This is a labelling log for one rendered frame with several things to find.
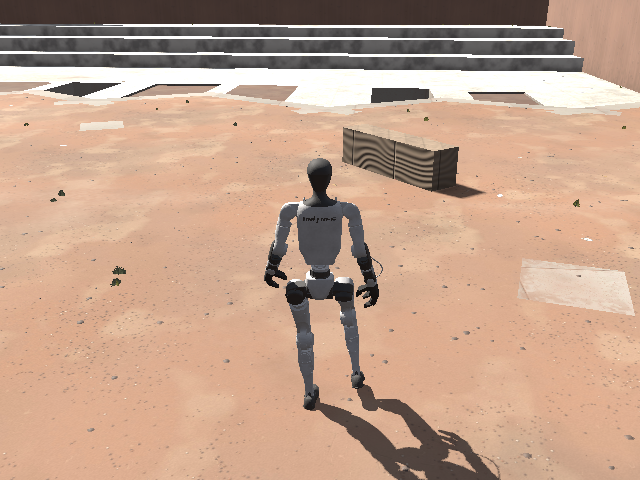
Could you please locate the robot left hand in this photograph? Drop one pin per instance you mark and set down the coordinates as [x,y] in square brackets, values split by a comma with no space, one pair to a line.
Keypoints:
[270,282]

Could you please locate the right robot foot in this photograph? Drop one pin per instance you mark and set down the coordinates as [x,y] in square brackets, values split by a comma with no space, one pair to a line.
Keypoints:
[357,380]

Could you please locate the right robot forearm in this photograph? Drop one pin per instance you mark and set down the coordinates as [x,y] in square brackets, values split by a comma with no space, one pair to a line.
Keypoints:
[367,269]

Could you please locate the robot right upper arm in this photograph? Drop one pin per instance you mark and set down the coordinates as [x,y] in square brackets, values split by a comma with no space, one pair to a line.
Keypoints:
[351,212]

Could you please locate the robot left upper arm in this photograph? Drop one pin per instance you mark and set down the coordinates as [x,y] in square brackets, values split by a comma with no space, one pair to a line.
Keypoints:
[288,212]

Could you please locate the robot torso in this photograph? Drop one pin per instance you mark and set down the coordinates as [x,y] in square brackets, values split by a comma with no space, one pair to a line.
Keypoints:
[319,236]

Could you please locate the left robot forearm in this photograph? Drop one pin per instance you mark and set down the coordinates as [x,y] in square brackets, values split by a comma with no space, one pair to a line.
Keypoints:
[273,261]

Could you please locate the robot right hand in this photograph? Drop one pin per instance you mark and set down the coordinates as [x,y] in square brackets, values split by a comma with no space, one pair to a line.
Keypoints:
[371,291]

